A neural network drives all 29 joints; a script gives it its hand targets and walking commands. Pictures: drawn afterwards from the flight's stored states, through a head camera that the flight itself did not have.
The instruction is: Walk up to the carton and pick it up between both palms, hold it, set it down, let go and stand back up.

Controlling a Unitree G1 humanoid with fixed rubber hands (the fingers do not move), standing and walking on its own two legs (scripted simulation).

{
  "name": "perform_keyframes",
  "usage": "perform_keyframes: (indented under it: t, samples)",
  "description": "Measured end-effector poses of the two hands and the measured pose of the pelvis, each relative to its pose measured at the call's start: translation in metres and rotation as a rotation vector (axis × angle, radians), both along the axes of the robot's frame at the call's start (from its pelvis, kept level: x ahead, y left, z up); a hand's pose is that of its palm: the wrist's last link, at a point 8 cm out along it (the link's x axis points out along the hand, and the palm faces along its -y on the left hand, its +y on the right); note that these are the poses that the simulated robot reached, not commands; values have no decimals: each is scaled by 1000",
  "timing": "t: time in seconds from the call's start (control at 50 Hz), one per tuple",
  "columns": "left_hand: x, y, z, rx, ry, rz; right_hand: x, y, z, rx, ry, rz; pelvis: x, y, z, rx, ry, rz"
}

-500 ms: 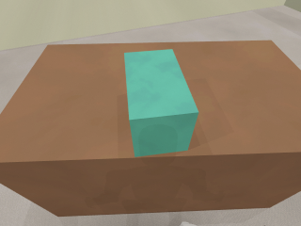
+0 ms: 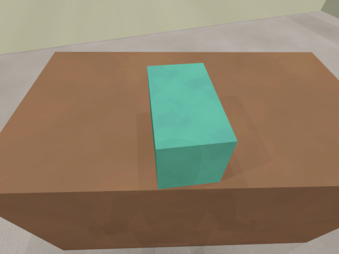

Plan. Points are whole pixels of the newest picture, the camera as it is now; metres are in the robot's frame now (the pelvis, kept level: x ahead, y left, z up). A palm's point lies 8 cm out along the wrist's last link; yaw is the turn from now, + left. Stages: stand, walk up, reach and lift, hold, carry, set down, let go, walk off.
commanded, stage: walk up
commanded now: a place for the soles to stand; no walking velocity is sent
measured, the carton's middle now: (182, 121) +0.46 -0.02 +0.05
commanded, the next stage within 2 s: reach and lift in 1.58 s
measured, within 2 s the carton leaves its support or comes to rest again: neither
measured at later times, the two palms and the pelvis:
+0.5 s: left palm out of the picture +0.09 +0.31 -0.09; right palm out of the picture +0.10 -0.32 -0.09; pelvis +0.01 +0.00 +0.00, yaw +1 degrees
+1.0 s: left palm out of the picture +0.09 +0.32 -0.10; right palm out of the picture +0.12 -0.32 -0.08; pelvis +0.03 +0.00 +0.00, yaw +1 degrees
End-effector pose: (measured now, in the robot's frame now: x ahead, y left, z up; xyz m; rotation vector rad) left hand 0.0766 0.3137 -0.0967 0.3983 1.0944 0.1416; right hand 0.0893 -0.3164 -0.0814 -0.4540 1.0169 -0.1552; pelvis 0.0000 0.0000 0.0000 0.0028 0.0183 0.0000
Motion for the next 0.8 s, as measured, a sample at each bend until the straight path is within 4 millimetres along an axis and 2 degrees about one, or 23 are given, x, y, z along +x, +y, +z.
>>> perform_keyframes:
  t: [0.1, 0.2, 0.28, 0.48, 0.58, 0.7, 0.8]
  samples:
    - [7, -3, 3, 5, -19, -8, 7, -2, -1, 9, -6, 0, 4, -3, 1, 5, 1, 0]
    - [8, 9, 3, 7, -29, 0, 15, 9, -1, 4, -21, 11, 7, 8, -1, -3, -7, 8]
    - [12, 14, 3, 0, -43, -1, 12, 16, 2, 4, -28, 7, 9, 13, 0, -12, -19, 7]
    - [12, -1, 10, 21, -50, 3, 9, 0, -5, 24, -16, 1, 9, -4, 0, 6, -34, 9]
    - [7, 3, 15, 33, -46, 15, 15, 0, -5, 24, -16, 16, 9, -2, 2, 16, -33, 20]
    - [14, 17, 4, 17, -61, 21, 11, 12, -6, 3, -17, 17, 15, 13, -5, -4, -51, 22]
    - [18, 13, -1, 1, -50, 23, 7, 10, -1, -9, 3, 6, 20, 10, -3, -1, -53, 21]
